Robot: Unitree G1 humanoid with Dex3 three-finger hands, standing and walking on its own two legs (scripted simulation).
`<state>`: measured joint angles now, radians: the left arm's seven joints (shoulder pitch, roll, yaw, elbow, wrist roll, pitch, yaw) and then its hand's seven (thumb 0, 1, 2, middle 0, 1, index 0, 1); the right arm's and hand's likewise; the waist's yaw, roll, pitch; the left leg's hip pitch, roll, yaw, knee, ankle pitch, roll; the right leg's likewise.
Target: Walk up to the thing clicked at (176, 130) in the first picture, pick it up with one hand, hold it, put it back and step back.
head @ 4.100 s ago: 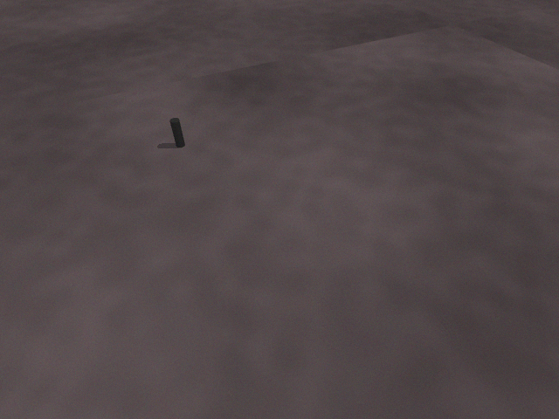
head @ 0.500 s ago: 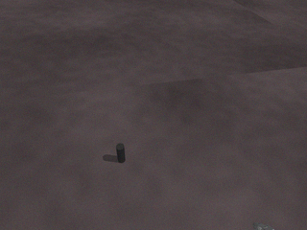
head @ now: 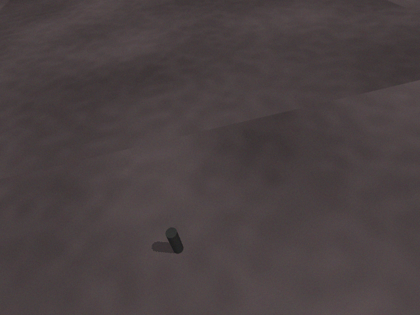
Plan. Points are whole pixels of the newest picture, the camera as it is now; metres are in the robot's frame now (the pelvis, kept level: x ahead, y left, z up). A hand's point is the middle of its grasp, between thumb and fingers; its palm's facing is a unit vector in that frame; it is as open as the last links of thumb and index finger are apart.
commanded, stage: walk up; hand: left
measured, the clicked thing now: (174, 241) +0.60 +0.25 -0.68
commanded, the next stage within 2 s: none
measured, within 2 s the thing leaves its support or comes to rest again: neither
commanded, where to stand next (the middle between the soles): +0.26 +0.05 m, yaw +0 degrees
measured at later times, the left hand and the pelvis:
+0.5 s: hand out of the picture +0.16 +0.32 -0.16, palm faces +0.00 -0.94 -0.33, open 7.4 cm; pelvis +0.14 +0.05 +0.00, yaw +3 degrees
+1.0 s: hand (107, 272) +0.28 +0.28 -0.15, palm faces -0.02 -0.92 -0.38, open 7.4 cm; pelvis +0.17 +0.03 -0.02, yaw +1 degrees
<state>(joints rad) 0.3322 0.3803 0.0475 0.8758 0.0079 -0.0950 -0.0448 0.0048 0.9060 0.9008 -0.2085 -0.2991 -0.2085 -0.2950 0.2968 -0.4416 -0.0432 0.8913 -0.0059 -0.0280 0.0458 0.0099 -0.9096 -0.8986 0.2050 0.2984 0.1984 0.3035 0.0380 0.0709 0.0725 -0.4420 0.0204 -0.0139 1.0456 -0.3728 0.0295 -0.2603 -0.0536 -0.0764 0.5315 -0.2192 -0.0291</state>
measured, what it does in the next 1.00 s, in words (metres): walks ahead: left foot, then right foot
